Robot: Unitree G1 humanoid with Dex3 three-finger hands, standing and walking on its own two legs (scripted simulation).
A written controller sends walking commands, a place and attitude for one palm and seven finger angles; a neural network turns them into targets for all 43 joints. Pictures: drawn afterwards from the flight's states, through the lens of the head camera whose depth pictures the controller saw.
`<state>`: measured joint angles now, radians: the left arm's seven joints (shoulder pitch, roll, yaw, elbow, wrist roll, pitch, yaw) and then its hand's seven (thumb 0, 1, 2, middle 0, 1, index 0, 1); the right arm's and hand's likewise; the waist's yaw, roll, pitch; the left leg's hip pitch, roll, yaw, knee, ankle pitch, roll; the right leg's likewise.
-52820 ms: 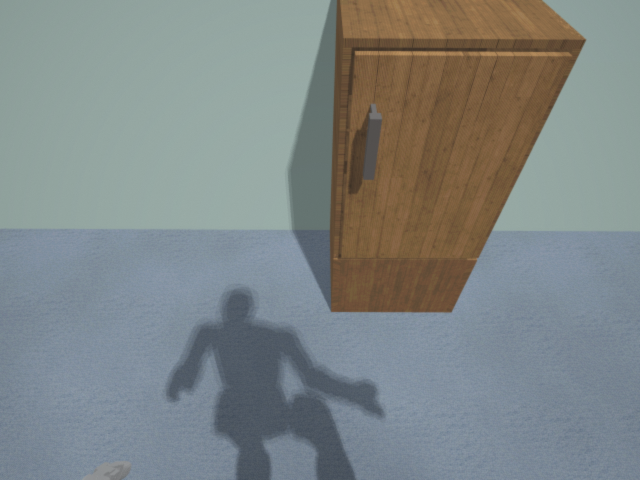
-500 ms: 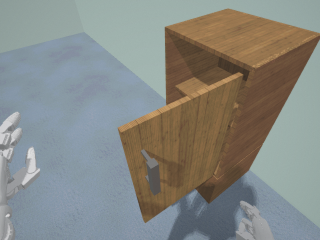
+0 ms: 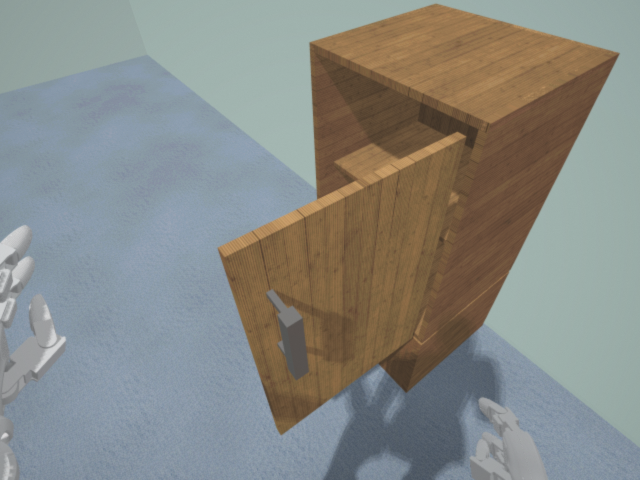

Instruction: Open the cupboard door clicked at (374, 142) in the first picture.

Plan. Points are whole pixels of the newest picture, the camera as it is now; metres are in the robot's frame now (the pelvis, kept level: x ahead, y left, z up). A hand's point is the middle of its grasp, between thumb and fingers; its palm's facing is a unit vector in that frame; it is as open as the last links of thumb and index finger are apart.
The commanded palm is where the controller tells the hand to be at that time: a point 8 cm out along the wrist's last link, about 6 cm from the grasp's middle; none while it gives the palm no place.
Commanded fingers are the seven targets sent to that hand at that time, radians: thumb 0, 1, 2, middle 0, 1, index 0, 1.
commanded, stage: step back with the hand held close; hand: left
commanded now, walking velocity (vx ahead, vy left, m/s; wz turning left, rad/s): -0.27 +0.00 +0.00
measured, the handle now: (286, 335) +0.31 +0.09 -0.01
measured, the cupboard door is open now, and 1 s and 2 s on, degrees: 88 88 88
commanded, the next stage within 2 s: stop stepping back and stand still in 1.52 s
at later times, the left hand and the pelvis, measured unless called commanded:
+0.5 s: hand (0, 409) +0.13 +0.29 +0.15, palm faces +0.43 -0.76 -0.50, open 7.4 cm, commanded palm +0.07 +0.33 +0.17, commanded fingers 0.00 0.90 0.90 -0.20 -0.30 -0.20 -0.30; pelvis -0.07 +0.03 -0.02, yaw -1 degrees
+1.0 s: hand out of the picture +0.08 +0.30 +0.15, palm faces +0.47 -0.73 -0.50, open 7.4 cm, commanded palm +0.00 +0.34 +0.17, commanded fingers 0.00 0.90 0.90 -0.20 -0.30 -0.20 -0.30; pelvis -0.12 +0.03 -0.04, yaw +4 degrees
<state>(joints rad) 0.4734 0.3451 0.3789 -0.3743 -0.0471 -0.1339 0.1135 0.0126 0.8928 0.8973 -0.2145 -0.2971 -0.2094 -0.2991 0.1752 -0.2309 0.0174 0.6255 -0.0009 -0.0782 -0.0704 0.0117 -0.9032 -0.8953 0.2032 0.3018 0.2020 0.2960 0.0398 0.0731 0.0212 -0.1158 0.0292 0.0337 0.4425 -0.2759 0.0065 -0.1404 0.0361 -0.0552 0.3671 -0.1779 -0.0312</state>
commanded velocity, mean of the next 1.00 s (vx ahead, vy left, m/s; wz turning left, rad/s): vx -0.32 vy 0.00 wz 0.01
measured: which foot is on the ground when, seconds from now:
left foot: down 0.00-1.00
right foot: down 0.00-0.92, up 0.94-1.00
